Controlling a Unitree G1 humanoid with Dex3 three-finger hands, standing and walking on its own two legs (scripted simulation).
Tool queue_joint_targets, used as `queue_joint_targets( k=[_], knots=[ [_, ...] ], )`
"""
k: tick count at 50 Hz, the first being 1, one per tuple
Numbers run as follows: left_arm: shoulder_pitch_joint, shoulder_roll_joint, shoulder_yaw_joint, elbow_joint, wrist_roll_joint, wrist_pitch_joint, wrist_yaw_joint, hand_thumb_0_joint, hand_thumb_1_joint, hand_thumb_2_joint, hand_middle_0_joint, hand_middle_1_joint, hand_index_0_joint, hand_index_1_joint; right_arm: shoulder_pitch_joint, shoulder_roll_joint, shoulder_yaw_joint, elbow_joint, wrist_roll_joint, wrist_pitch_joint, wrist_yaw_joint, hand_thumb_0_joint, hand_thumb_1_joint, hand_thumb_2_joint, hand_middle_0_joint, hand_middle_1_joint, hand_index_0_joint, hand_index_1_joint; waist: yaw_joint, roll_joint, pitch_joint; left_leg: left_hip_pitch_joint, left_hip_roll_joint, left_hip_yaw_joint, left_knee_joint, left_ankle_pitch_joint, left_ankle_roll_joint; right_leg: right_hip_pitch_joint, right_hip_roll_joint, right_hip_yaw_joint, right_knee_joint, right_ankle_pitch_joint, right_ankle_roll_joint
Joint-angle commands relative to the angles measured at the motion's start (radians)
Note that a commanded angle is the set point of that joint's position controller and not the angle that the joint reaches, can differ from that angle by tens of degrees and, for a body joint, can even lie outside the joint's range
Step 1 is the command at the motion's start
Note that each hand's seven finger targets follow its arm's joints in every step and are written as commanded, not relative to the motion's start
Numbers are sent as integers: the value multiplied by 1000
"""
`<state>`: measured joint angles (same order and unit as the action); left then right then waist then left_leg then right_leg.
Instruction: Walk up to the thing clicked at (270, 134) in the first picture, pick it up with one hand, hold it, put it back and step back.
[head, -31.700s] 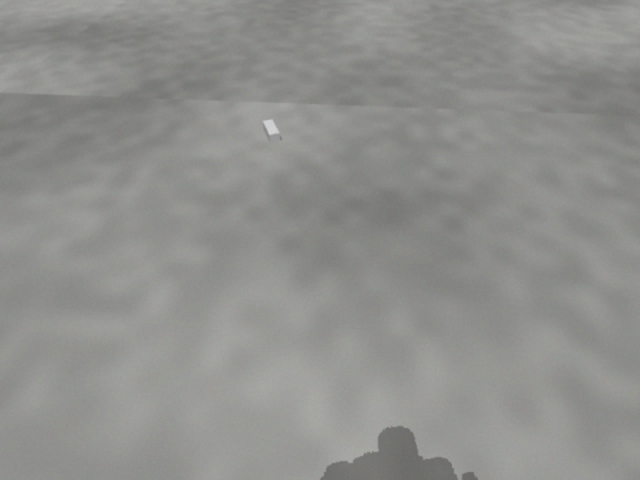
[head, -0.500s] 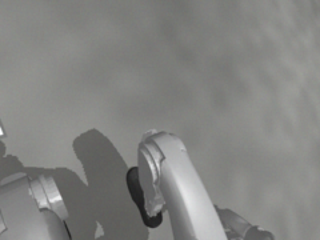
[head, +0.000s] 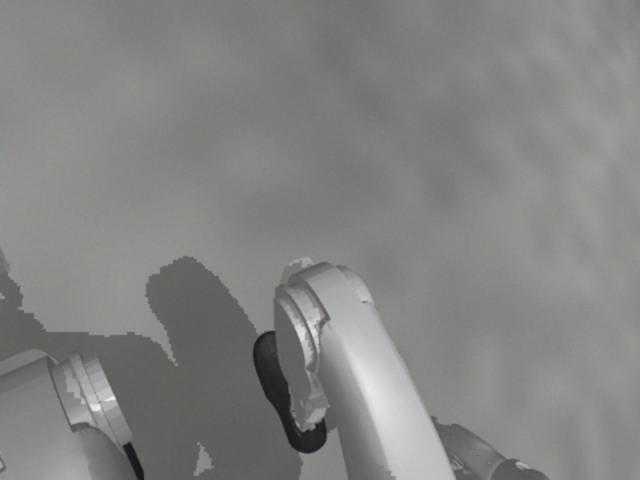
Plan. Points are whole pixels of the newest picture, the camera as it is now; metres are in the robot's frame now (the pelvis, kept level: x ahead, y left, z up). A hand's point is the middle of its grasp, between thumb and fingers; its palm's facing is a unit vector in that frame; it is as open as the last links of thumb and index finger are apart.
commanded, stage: settle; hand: left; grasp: from above
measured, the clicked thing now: out of the picture +0.43 +0.31 -0.27
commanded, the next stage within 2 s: lift in 0.78 s
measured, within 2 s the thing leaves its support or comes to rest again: leaves its support in 0.16 s
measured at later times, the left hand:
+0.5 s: hand out of the picture +0.41 +0.32 -0.18, palm faces -0.42 -0.10 -0.90, open 9.2 cm
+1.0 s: hand out of the picture +0.41 +0.33 -0.11, palm faces -0.44 -0.09 -0.90, open 9.2 cm
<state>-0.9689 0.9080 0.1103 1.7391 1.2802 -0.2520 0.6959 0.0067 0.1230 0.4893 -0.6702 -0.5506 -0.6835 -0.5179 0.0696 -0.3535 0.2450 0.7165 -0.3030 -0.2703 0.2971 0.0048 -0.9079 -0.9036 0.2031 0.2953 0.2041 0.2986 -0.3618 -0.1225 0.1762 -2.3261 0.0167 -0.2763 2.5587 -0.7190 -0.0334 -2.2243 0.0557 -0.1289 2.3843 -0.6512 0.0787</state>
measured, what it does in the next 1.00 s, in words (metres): stands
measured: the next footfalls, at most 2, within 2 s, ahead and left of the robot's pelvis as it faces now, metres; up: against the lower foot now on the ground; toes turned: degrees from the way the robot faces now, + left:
none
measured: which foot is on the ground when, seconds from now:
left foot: down 0.00-1.00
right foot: down 0.00-1.00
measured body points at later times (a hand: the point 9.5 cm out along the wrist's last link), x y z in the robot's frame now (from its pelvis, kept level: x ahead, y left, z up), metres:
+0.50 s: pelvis +0.01 +0.00 +0.02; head +0.23 +0.10 +0.39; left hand +0.43 +0.32 -0.12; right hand +0.11 -0.26 -0.08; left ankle +0.06 +0.13 -0.27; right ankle +0.12 -0.13 -0.27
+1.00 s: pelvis +0.00 -0.01 +0.04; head +0.21 +0.08 +0.43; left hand +0.43 +0.33 -0.06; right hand +0.08 -0.28 -0.06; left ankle +0.06 +0.13 -0.27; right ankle +0.12 -0.13 -0.27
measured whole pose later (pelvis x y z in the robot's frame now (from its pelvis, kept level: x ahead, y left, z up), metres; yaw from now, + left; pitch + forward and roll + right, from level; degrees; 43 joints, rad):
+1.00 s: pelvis +0.00 -0.01 +0.04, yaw +6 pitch +33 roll -8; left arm -0.89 0.68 0.05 1.35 1.23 -0.21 0.35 0.01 0.10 0.51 -0.72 -0.60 -0.73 -0.56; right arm 0.18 -0.29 0.03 0.75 -0.12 -0.07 0.17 0.01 -0.92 -0.91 0.20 0.30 0.20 0.30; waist -0.21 0.02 -0.07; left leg -2.29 0.00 -0.15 2.37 -0.66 -0.02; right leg -2.21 0.00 -0.05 2.28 -0.65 0.05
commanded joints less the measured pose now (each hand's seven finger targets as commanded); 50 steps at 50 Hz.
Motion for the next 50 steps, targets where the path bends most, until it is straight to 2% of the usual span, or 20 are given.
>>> queue_joint_targets(
  k=[1, 2, 3, 4, 6, 7, 8, 9, 13, 20, 21, 24, 29, 33, 39, 43, 44, 45, 46, 50],
  knots=[
    [-193, 250, 26, -95, -16, 14, 16, 0, 355, 560, -794, -561, -806, -550, 187, -335, -99, 9, 4, 2, -10, 0, -914, -904, 200, 300, 199, 300, -20, 472, -665, 458, 14, 132, -268, 189, 36, 359, 28, -134, -193, 223, -94],
    [-196, 243, 22, -148, -19, 12, 15, 0, 377, 557, -813, -543, -823, -534, 176, -333, -105, 11, 8, 1, -11, 0, -912, -904, 200, 300, 199, 300, -2, 484, -691, 465, 13, 134, -269, 198, 34, 362, 28, -130, -195, 222, -95],
    [-178, 254, 50, -139, -15, 17, 14, 0, 387, 559, -819, -557, -831, -546, 192, -331, -108, 10, 6, 2, -8, 0, -914, -904, 200, 300, 199, 300, -3, 505, -705, 492, 13, 135, -271, 226, 31, 368, 28, -135, -186, 249, -97],
    [-198, 252, 45, -154, -11, 16, 8, 0, 397, 583, -825, -571, -836, -561, 192, -327, -110, 13, 10, -2, -5, 0, -913, -904, 200, 300, 199, 300, -7, 523, -694, 487, 12, 140, -268, 215, 30, 351, 24, -132, -182, 239, -98],
    [-168, 249, 74, -202, -21, 19, 3, 0, 394, 571, -821, -564, -832, -554, 193, -321, -126, 16, 12, 4, -4, 0, -913, -904, 200, 300, 199, 300, 14, 522, -718, 480, 11, 145, -275, 216, 32, 368, 28, -126, -193, 237, -99],
    [-196, 178, 20, -254, -33, 15, -9, 0, 391, 589, -826, -563, -832, -558, 168, -301, -124, 1, 24, 0, -3, 0, -914, -905, 199, 300, 199, 300, 16, 534, -728, 483, 8, 151, -278, 206, 29, 358, 25, -119, -198, 229, -102],
    [-159, 210, 52, -248, -34, 20, -11, 0, 396, 576, -821, -577, -832, -566, 186, -305, -138, 13, 22, 4, -2, 0, -915, -905, 199, 300, 199, 300, 19, 546, -757, 502, 10, 155, -284, 215, 32, 380, 29, -118, -207, 242, -101],
    [-202, 181, 26, -336, -39, 14, -21, 0, 411, 583, -828, -579, -840, -568, 186, -298, -144, 12, 31, 3, 1, 0, -914, -905, 199, 300, 199, 300, 34, 563, -791, 506, 8, 154, -283, 218, 29, 352, 25, -117, -197, 238, -105],
    [-154, 112, 11, -419, -47, 33, -56, 0, 434, 546, -830, -584, -853, -562, 210, -284, -194, 28, 65, 22, 5, 0, -912, -904, 199, 300, 199, 300, 63, 590, -864, 543, 2, 164, -301, 260, 26, 325, 19, -111, -199, 268, -112],
    [-187, -19, -63, -397, -61, 83, -143, 0, 424, 555, -835, -586, -855, -569, 234, -247, -235, 48, 120, 63, 5, 0, -913, -904, 199, 300, 199, 300, 66, 476, -809, 484, -8, 179, -336, 210, 45, 260, 11, -83, -239, 225, -111],
    [-220, -7, -54, -461, -72, 79, -152, 0, 435, 591, -849, -600, -863, -588, 237, -248, -242, 41, 128, 70, -4, 0, -914, -905, 199, 300, 199, 300, 82, 473, -841, 476, -11, 180, -354, 191, 48, 268, 6, -79, -254, 204, -111],
    [-202, -8, -57, -435, -67, 84, -191, 0, 457, 634, -869, -634, -880, -625, 233, -237, -253, 39, 144, 90, -20, 0, -917, -907, 199, 300, 199, 300, 102, 462, -848, 491, -17, 179, -383, 162, 46, 256, -1, -69, -254, 172, -116],
    [-227, -12, -54, -434, -63, 75, -235, 0, 500, 677, -902, -669, -912, -661, 240, -212, -258, 24, 156, 123, -52, 0, -918, -907, 199, 300, 199, 300, 97, 389, -841, 457, -30, 214, -370, 184, 59, 304, -7, -41, -290, 187, -108],
    [-231, 21, -36, -440, -58, 59, -258, 0, 480, 659, -884, -663, -897, -652, 239, -197, -257, 9, 158, 145, -78, 0, -916, -906, 199, 300, 199, 300, 110, 350, -847, 429, -35, 224, -383, 150, 65, 339, -9, -16, -321, 130, -110],
    [-263, 50, -16, -526, -58, 33, -280, 0, 494, 669, -885, -665, -898, -654, 262, -191, -268, -1, 165, 169, -114, 0, -914, -904, 200, 300, 199, 300, 123, 378, -921, 483, -36, 233, -403, 180, 61, 360, -17, -9, -333, 154, -111],
    [-258, 32, -32, -533, -57, 34, -292, 0, 496, 703, -896, -659, -899, -657, 272, -183, -277, 4, 173, 184, -133, 0, -914, -904, 200, 300, 199, 300, 129, 381, -928, 504, -34, 237, -418, 177, 60, 354, -18, -4, -345, 153, -113],
    [-248, 38, -30, -528, -55, 35, -293, 0, 535, 623, -932, -686, -957, -660, 273, -180, -277, 6, 173, 188, -136, 0, -941, -915, 199, 300, 199, 300, 135, 402, -930, 508, -33, 238, -422, 183, 57, 363, -18, 1, -338, 152, -118],
    [-230, 33, -27, -525, -54, 39, -296, 0, 455, 630, -852, -606, -877, -580, 284, -180, -283, 5, 175, 190, -138, 0, -896, -896, 201, 300, 200, 300, 141, 394, -930, 520, -33, 239, -432, 185, 57, 365, -19, -1, -346, 154, -117],
    [-234, 37, -25, -544, -58, 44, -298, 0, 514, 617, -917, -664, -938, -642, 282, -180, -284, 6, 179, 193, -142, 0, -937, -913, 199, 300, 199, 300, 146, 392, -943, 536, -34, 241, -441, 187, 57, 361, -21, -6, -349, 162, -116],
    [-209, 29, -26, -566, -89, 68, -335, 0, 523, 653, -912, -637, -929, -620, 288, -183, -305, 2, 197, 204, -152, 0, -919, -907, 200, 300, 200, 300, 167, 414, -946, 573, -36, 235, -494, 155, 54, 334, -30, -7, -363, 138, -122]
  ],
)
